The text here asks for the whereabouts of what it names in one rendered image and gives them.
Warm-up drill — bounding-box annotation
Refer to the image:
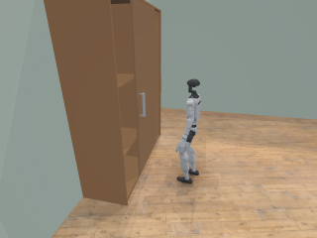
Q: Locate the robot left upper arm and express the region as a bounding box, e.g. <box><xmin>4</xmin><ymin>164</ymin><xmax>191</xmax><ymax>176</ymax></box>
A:
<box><xmin>186</xmin><ymin>99</ymin><xmax>195</xmax><ymax>124</ymax></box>

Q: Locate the left robot forearm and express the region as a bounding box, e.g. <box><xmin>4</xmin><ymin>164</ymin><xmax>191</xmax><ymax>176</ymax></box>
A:
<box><xmin>181</xmin><ymin>118</ymin><xmax>192</xmax><ymax>142</ymax></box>

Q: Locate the robot left hand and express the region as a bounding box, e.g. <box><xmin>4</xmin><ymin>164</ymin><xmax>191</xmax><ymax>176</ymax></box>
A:
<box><xmin>175</xmin><ymin>140</ymin><xmax>186</xmax><ymax>155</ymax></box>

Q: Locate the robot left shin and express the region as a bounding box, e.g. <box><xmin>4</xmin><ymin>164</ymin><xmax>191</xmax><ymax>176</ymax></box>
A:
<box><xmin>179</xmin><ymin>157</ymin><xmax>189</xmax><ymax>179</ymax></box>

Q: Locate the wardrobe door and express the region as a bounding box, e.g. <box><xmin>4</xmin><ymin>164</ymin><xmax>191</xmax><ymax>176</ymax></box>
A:
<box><xmin>130</xmin><ymin>0</ymin><xmax>157</xmax><ymax>175</ymax></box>
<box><xmin>155</xmin><ymin>11</ymin><xmax>159</xmax><ymax>137</ymax></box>

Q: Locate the robot right shin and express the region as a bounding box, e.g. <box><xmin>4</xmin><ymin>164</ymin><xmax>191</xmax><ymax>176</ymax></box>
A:
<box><xmin>186</xmin><ymin>151</ymin><xmax>196</xmax><ymax>172</ymax></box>

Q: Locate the robot shin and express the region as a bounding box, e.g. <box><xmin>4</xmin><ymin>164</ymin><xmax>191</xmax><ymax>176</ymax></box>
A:
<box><xmin>179</xmin><ymin>157</ymin><xmax>189</xmax><ymax>179</ymax></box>
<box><xmin>186</xmin><ymin>151</ymin><xmax>196</xmax><ymax>172</ymax></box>

